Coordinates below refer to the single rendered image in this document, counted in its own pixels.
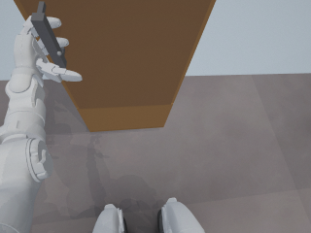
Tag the left robot forearm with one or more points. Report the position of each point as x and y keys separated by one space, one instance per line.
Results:
x=26 y=115

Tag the cupboard door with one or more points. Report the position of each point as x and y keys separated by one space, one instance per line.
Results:
x=129 y=52

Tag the robot left upper arm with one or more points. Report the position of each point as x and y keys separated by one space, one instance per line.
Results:
x=24 y=164

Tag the robot right thigh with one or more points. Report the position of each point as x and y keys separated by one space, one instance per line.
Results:
x=177 y=217

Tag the handle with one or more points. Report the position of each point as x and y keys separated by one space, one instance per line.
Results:
x=44 y=30

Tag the left robot hand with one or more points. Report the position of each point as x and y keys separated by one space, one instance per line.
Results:
x=27 y=53

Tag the right robot shin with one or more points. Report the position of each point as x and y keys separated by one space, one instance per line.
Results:
x=170 y=200

